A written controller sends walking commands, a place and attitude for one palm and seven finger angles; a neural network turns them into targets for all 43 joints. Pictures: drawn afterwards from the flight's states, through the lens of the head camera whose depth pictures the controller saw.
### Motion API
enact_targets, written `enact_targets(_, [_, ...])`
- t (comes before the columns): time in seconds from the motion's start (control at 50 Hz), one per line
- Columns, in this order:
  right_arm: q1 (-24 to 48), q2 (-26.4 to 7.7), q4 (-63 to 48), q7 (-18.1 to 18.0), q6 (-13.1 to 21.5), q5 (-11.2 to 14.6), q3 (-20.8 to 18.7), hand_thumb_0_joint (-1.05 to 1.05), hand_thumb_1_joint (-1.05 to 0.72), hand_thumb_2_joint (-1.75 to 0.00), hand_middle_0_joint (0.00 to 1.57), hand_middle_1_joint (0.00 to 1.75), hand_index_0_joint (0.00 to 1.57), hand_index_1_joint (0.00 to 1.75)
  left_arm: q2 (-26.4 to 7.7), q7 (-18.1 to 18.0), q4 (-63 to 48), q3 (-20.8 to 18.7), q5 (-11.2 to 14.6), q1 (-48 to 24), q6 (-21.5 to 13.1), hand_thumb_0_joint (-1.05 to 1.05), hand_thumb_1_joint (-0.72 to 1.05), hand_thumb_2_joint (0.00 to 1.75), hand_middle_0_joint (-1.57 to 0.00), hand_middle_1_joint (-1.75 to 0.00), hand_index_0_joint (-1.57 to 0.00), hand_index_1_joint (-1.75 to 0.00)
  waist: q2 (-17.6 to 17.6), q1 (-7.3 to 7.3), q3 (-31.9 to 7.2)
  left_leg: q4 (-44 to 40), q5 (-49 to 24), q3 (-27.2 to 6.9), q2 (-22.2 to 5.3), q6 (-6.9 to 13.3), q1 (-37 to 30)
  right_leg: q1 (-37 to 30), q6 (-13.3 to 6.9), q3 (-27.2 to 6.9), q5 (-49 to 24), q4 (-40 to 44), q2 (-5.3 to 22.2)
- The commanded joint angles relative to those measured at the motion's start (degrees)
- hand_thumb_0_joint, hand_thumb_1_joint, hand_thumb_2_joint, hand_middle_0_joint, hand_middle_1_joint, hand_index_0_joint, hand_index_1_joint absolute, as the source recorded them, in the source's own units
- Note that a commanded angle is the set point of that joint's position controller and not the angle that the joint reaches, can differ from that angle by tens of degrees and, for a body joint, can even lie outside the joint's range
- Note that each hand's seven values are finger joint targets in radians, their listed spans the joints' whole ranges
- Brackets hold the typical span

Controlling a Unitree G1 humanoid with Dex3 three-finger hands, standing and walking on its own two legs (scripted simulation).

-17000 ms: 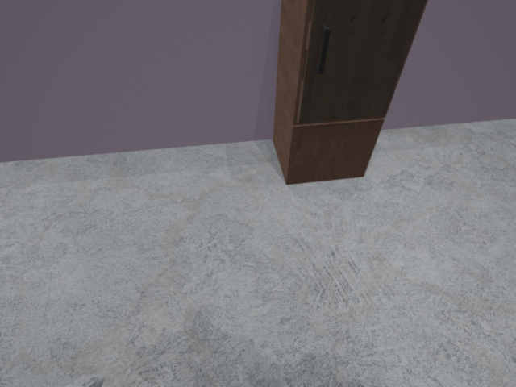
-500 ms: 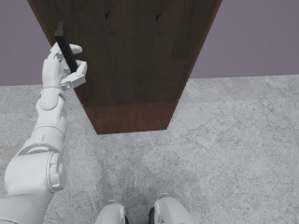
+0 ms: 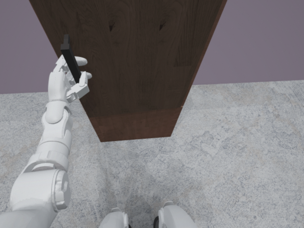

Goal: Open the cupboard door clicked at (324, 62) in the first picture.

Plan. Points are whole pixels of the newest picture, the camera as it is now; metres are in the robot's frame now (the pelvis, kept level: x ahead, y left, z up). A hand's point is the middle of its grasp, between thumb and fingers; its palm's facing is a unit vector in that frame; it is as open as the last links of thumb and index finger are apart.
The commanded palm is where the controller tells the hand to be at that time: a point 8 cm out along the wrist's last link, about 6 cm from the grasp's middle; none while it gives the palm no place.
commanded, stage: pull the door open along its arc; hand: left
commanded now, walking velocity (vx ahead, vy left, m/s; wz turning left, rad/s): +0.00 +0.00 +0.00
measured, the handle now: (75, 66) +0.54 +0.17 +0.07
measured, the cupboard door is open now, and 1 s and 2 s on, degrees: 3 42 41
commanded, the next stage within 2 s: open thumb and fingers to let go in 0.72 s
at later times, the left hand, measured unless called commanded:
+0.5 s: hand (120, 142) +0.31 +0.05 +0.06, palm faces +0.30 -0.95 +0.01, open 6.2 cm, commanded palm +0.24 +0.09 +0.06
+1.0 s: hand (139, 158) +0.28 +0.01 +0.05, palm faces +0.42 -0.91 -0.05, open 6.6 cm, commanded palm +0.23 +0.05 +0.06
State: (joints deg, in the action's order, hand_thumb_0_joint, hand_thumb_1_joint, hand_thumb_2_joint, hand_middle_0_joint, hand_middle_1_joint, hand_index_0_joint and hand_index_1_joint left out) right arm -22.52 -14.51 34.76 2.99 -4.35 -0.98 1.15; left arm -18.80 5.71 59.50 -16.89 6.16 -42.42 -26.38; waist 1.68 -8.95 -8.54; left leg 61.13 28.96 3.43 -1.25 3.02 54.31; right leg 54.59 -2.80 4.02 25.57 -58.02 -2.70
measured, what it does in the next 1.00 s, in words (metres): shifts its weight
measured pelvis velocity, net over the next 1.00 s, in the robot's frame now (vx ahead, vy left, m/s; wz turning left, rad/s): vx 0.00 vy -0.08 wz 0.09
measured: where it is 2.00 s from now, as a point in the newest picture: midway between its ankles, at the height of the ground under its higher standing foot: outside the picture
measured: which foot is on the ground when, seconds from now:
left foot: down 0.00-1.00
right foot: down 0.00-1.00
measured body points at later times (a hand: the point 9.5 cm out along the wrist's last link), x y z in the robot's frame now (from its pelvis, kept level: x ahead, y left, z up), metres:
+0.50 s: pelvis +0.00 -0.01 +0.01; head +0.06 -0.01 +0.46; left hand +0.29 +0.10 +0.06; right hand +0.20 -0.21 -0.08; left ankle +0.00 +0.08 -0.66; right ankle +0.01 -0.09 -0.66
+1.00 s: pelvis +0.00 -0.08 +0.01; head +0.04 -0.10 +0.46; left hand +0.25 +0.06 +0.06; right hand +0.20 -0.28 -0.09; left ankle +0.00 +0.09 -0.66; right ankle +0.01 -0.09 -0.66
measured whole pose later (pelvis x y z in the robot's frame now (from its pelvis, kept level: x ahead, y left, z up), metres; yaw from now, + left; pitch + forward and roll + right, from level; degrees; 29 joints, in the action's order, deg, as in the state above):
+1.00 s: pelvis +0.00 -0.08 +0.01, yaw +5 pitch +13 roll +3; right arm -10.1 -11.8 32.7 1.5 2.6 -4.0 0.4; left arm 5.4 -31.9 8.2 12.9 -4.3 8.4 -14.4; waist 1.2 -0.7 -8.8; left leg 56.3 26.4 -3.9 1.2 -2.0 42.8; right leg 43.5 -8.6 8.6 27.6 -57.5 -2.2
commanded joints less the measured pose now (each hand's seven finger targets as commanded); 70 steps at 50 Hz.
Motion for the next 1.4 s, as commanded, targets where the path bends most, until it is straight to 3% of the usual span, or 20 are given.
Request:
enact_targets(0.0, [-5.51,-8.96,-6.53,-0.22,1.22,0.83,-3.84,0.00,-0.90,-0.90,0.20,0.30,0.20,0.30,-5.60,0.67,-18.94,1.87,1.34,-7.49,-3.92,0.00,0.90,0.90,-0.40,-1.35,-0.40,-1.35,3.11,4.00,-27.62,-7.60,-30.60,-4.44,0.71,-1.77,-19.22,-19.72,1.17,-2.88,-27.57,6.07,-0.37])
enact_targets(0.14, [-1.68,-7.69,-9.86,0.69,2.23,1.68,-4.41,0.00,-0.90,-0.90,0.20,0.30,0.20,0.30,3.75,-0.84,-35.56,9.04,3.32,13.39,-2.22,0.00,0.90,0.90,-0.40,-1.35,-0.40,-1.35,-1.98,6.03,-22.27,-9.93,-31.92,-3.48,0.48,-1.57,-19.98,-23.18,1.43,-2.26,-29.55,7.94,-0.07])
enact_targets(0.16, [0.99,-6.26,-10.48,0.72,2.82,1.09,-4.36,0.00,-0.90,-0.90,0.20,0.30,0.20,0.30,6.78,-9.06,-39.45,2.95,7.09,14.45,-1.84,0.00,0.90,0.90,-0.40,-1.35,-0.40,-1.35,-2.08,9.82,-20.93,-10.88,-30.80,-2.91,0.57,-2.29,-18.70,-23.40,1.34,-1.11,-27.49,8.37,-0.14])
enact_targets(0.22, [3.07,-5.23,-10.59,1.86,4.42,0.28,-3.97,0.00,-0.90,-0.90,0.20,0.30,0.20,0.30,16.21,-18.32,-46.12,12.93,3.02,23.26,-0.68,0.00,0.90,0.90,-0.40,-1.35,-0.40,-1.35,0.09,8.65,-18.62,-10.58,-33.34,-4.08,-0.11,-3.52,-21.90,-19.89,1.31,0.02,-24.99,7.49,0.21])
enact_targets(0.26, [3.94,-4.83,-10.81,2.36,4.83,-0.62,-4.29,0.00,-0.90,-0.90,0.20,0.30,0.20,0.30,18.15,-23.58,-50.70,14.92,0.43,28.60,-0.39,0.00,0.90,0.90,-0.40,-1.35,-0.40,-1.35,-1.67,9.12,-20.41,-9.95,-34.24,-3.81,-0.11,-3.57,-22.80,-21.36,1.23,-0.17,-26.35,7.15,0.46])
enact_targets(0.36, [7.89,-3.21,-11.70,2.66,5.41,-2.19,-4.03,0.00,-0.90,-0.90,0.20,0.30,0.20,0.30,25.62,-35.44,-56.22,23.96,-9.38,33.46,1.84,0.00,0.90,0.90,-0.40,-1.35,-0.40,-1.35,-2.69,8.87,-17.79,-9.85,-29.05,-4.56,0.15,-3.66,-21.20,-20.17,0.75,-0.11,-22.75,6.16,1.19])
enact_targets(0.44, [11.60,-1.44,-12.38,1.51,5.99,-3.16,-2.98,0.00,-0.90,-0.90,0.20,0.30,0.20,0.30,29.26,-39.69,-58.08,28.30,-15.52,38.57,5.27,0.00,0.90,0.90,-0.40,-1.35,-0.40,-1.35,-3.57,9.22,-16.62,-9.71,-23.32,-4.36,0.93,-3.12,-19.42,-20.82,0.19,-0.20,-20.21,6.41,1.54])
enact_targets(0.52, [15.90,-0.55,-13.08,1.00,6.57,-2.12,-2.21,0.00,-0.90,-0.90,0.20,0.30,0.20,0.30,35.05,-39.18,-62.04,34.06,-12.52,43.67,8.46,0.00,0.90,0.90,-0.40,-1.35,-0.40,-1.35,-4.03,8.95,-15.16,-10.53,-18.57,-4.46,1.76,-2.65,-20.36,-22.79,0.16,-0.34,-17.36,9.25,1.72])
enact_targets(0.6, [18.20,0.33,-14.17,1.00,6.86,-1.40,-1.31,0.00,-0.90,-0.90,0.20,0.30,0.20,0.30,36.22,-37.06,-67.51,36.42,-10.00,57.40,11.12,0.00,0.90,0.90,-0.40,-1.35,-0.40,-1.35,-5.87,10.19,-13.75,-11.18,-18.34,-4.23,2.18,-2.71,-20.15,-27.45,0.62,-1.28,-21.83,11.25,2.43])
enact_targets(0.64, [18.73,0.67,-14.31,1.28,7.28,-1.21,-0.86,0.00,-0.90,-0.90,0.20,0.30,0.20,0.30,36.95,-36.27,-70.86,38.10,-9.81,60.12,11.93,0.00,0.90,0.90,-0.40,-1.35,-0.40,-1.35,-5.18,9.58,-12.16,-10.67,-17.82,-4.24,2.41,-2.73,-19.98,-27.73,1.19,-2.04,-24.15,12.15,3.14])
enact_targets(0.76, [18.48,0.61,-13.54,-0.32,8.23,-2.22,-0.27,0.00,-0.90,-0.90,0.20,0.30,0.20,0.30,31.43,-37.46,-66.69,33.84,-11.52,50.31,11.70,0.00,0.90,0.90,-0.40,-1.35,-0.40,-1.35,-5.57,7.54,-6.02,-7.47,-9.25,-5.24,3.69,-3.04,-14.57,-23.60,2.96,-10.03,-13.39,17.92,6.30])
enact_targets(0.8, [18.09,0.53,-12.25,-1.14,8.90,-2.55,-0.51,0.00,-0.90,-0.90,0.20,0.30,0.20,0.30,28.65,-38.78,-65.19,31.12,-12.01,41.27,10.72,0.00,0.90,0.90,-0.40,-1.35,-0.40,-1.35,-6.62,6.40,-5.67,-5.87,-7.85,-5.78,3.75,-3.11,-12.22,-23.09,3.52,-13.39,-11.69,19.07,7.59])
enact_targets(0.84, [17.99,0.93,-11.74,-1.57,9.54,-2.75,-0.75,0.00,-0.90,-0.90,0.20,0.30,0.20,0.30,28.98,-39.17,-62.42,29.58,-11.64,43.64,9.93,0.00,0.76,0.84,-0.39,-1.34,-0.39,-1.34,-7.72,7.60,-7.36,-5.27,-6.87,-6.15,4.01,-3.46,-9.74,-25.51,3.84,-15.65,-11.10,19.60,8.59])
enact_targets(0.96, [15.88,0.03,-10.82,-2.15,10.16,-2.67,-2.05,0.00,-0.90,-0.90,0.20,0.30,0.20,0.30,27.56,-37.63,-64.19,29.97,-11.55,42.02,7.53,0.00,0.34,0.66,-0.36,-1.29,-0.36,-1.29,-8.72,7.25,-14.54,-4.89,-7.75,-6.61,3.94,-3.53,-6.10,-32.23,5.38,-18.25,-19.85,17.15,10.32])
enact_targets(1.02, [15.67,-0.29,-10.41,-2.45,10.34,-2.63,-2.35,0.00,-0.90,-0.90,0.20,0.30,0.20,0.30,26.19,-36.81,-64.20,29.25,-11.42,41.66,6.68,0.00,0.13,0.57,-0.35,-1.27,-0.35,-1.27,-9.63,6.90,-14.74,-4.40,-6.91,-6.96,3.73,-3.39,-4.45,-32.66,6.79,-19.20,-20.76,17.02,10.85])
enact_targets(1.12, [16.59,-0.68,-9.67,-3.07,10.32,-2.45,-2.72,0.00,-0.90,-0.90,0.20,0.30,0.20,0.30,23.55,-36.38,-63.00,26.41,-10.26,38.91,5.64,0.00,-0.22,0.42,-0.32,-1.23,-0.32,-1.23,-9.52,7.22,-13.72,-3.60,-5.11,-7.33,3.60,-3.35,-2.62,-31.62,6.32,-21.14,-14.48,18.04,11.33])
enact_targets(1.2, [16.09,-0.69,-10.01,-3.03,10.11,-2.27,-2.84,0.00,-0.90,-0.90,0.20,0.30,0.20,0.30,23.07,-36.13,-62.60,24.51,-8.78,41.68,5.62,0.00,-0.50,0.30,-0.30,-1.20,-0.30,-1.20,-10.51,8.41,-15.69,-4.13,-5.82,-7.52,3.75,-3.56,-1.97,-35.11,7.66,-21.53,-19.61,17.23,11.66])
enact_targets(1.26, [15.43,-0.85,-10.05,-3.06,9.81,-2.10,-2.83,0.00,-0.90,-0.90,0.20,0.30,0.20,0.30,22.91,-35.86,-63.37,24.04,-8.15,43.29,5.63,0.00,-0.50,0.30,-0.29,-1.15,-0.29,-1.15,-10.78,8.22,-15.98,-4.52,-6.47,-7.43,3.82,-3.57,-2.38,-35.90,6.73,-20.97,-22.80,16.51,11.36])
enact_targets(1.34, [16.26,-0.80,-9.90,-3.14,9.88,-2.07,-2.83,0.00,-0.90,-0.90,0.20,0.30,0.20,0.30,22.89,-35.61,-62.98,23.70,-7.82,44.16,5.09,0.00,-0.50,0.30,-0.26,-0.95,-0.26,-0.95,-11.59,8.02,-12.74,-3.98,-5.27,-7.65,3.85,-3.42,-1.90,-33.89,8.72,-21.87,-19.94,17.59,11.41])
enact_targets(1.38, [16.67,-0.91,-10.00,-3.24,10.01,-2.02,-2.91,0.00,-0.90,-0.90,0.20,0.30,0.20,0.30,22.33,-35.54,-63.94,23.74,-8.02,42.32,4.63,0.00,-0.50,0.30,-0.24,-0.85,-0.24,-0.85,-10.43,7.86,-11.74,-3.88,-4.98,-7.78,3.70,-3.32,-2.21,-31.97,6.60,-21.44,-15.55,17.98,10.99])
